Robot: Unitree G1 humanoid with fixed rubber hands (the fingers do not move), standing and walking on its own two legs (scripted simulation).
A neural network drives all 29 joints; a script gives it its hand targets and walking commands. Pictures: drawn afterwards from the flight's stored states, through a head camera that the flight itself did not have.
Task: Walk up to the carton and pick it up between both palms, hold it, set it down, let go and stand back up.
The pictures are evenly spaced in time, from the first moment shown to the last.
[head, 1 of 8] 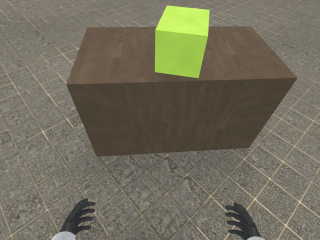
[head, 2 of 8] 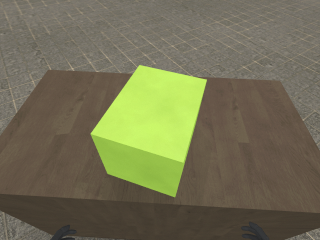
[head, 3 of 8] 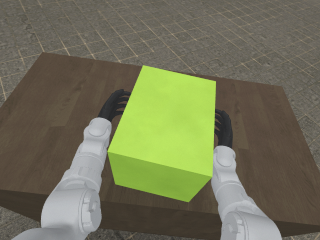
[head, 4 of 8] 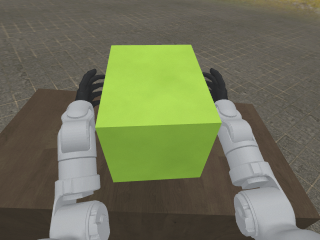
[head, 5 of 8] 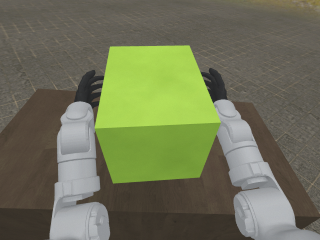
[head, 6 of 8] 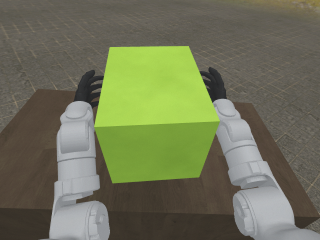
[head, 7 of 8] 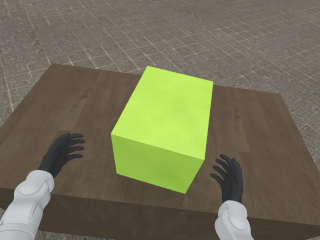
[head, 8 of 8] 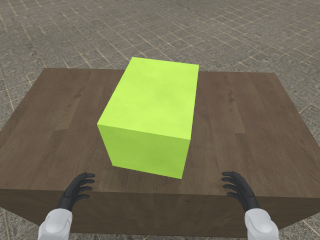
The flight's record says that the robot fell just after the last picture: no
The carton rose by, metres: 0.18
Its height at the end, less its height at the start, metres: +0.00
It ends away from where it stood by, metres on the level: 0.02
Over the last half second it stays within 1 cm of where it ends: yes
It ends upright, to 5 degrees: yes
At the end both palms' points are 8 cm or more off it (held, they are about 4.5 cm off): yes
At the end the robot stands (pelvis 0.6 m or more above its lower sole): yes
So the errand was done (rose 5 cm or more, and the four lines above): yes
